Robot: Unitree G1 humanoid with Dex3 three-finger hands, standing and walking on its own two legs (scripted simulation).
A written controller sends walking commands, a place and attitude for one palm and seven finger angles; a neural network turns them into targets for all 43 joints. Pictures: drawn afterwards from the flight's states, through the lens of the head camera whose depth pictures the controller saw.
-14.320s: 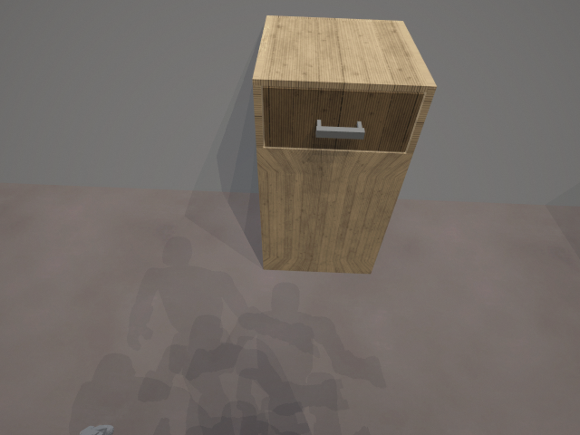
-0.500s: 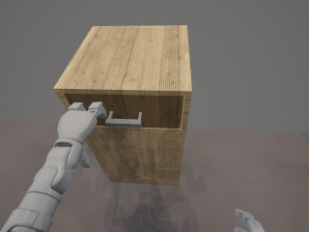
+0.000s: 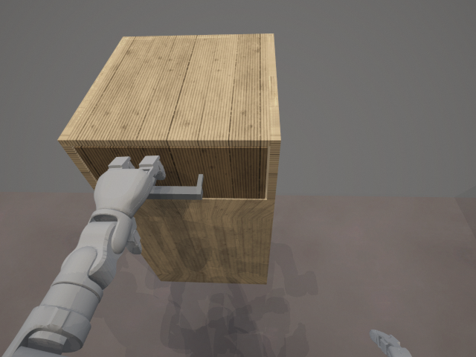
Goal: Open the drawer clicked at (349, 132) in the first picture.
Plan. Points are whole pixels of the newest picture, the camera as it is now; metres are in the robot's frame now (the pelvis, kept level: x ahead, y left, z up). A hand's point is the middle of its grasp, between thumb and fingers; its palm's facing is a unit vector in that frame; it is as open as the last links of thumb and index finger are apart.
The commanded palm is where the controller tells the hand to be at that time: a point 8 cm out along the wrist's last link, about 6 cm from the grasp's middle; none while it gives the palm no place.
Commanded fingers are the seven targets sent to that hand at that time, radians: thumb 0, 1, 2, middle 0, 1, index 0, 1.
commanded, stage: move the hooked fingers above the handle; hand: left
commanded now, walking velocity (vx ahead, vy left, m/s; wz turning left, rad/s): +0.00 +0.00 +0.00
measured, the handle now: (175, 185) +0.46 +0.18 -0.03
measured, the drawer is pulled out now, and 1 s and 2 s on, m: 0.00 0.00 0.00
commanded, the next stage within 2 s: lower the fingers behind the handle in 1.22 s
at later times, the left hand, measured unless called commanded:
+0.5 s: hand (159, 193) +0.41 +0.19 +0.02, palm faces -0.03 -0.05 -1.00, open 13.8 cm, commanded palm +0.39 +0.20 +0.08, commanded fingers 0.00 -0.50 0.30 -0.30 -1.20 -0.30 -1.20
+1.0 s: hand (165, 188) +0.41 +0.18 +0.02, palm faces -0.02 -0.04 -1.00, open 13.8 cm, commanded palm +0.39 +0.19 +0.08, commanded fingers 0.00 -0.50 0.30 -0.30 -1.20 -0.30 -1.20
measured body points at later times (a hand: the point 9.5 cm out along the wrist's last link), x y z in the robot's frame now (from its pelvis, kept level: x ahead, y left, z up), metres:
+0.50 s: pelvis +0.00 +0.01 -0.01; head +0.05 -0.01 +0.44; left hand +0.40 +0.20 +0.07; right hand +0.10 -0.25 -0.14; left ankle -0.02 +0.09 -0.72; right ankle -0.02 -0.08 -0.72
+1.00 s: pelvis -0.01 +0.01 +0.00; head +0.04 +0.00 +0.44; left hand +0.41 +0.18 +0.08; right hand +0.08 -0.24 -0.14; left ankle -0.02 +0.09 -0.72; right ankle -0.02 -0.08 -0.72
